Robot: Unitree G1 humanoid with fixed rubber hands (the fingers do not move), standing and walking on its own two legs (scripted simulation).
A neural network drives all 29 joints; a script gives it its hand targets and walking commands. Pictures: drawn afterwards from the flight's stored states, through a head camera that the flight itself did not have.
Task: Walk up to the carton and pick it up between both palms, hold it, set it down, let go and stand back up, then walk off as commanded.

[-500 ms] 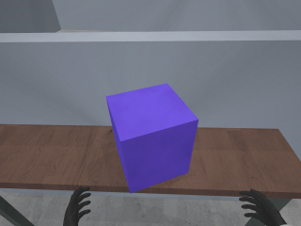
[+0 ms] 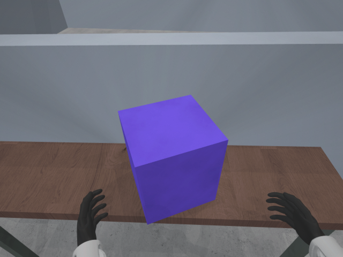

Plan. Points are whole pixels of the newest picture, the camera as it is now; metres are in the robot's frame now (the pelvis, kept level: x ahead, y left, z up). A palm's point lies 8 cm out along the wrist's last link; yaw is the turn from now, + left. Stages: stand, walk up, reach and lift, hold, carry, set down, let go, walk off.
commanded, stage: reach and lift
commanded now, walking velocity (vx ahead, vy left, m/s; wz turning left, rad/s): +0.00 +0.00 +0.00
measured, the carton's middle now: (169, 158) +0.40 +0.06 +0.03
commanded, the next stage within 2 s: none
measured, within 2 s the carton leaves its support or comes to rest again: neither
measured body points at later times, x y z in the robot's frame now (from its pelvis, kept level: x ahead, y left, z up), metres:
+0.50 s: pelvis +0.01 +0.00 +0.00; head -0.01 -0.01 +0.45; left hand +0.23 +0.21 +0.07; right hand +0.30 -0.23 +0.04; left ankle +0.01 +0.15 -0.74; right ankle +0.02 -0.13 -0.74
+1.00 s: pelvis -0.01 +0.00 +0.00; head -0.03 -0.01 +0.45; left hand +0.26 +0.21 +0.14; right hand +0.35 -0.19 +0.12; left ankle +0.01 +0.15 -0.74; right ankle +0.02 -0.13 -0.74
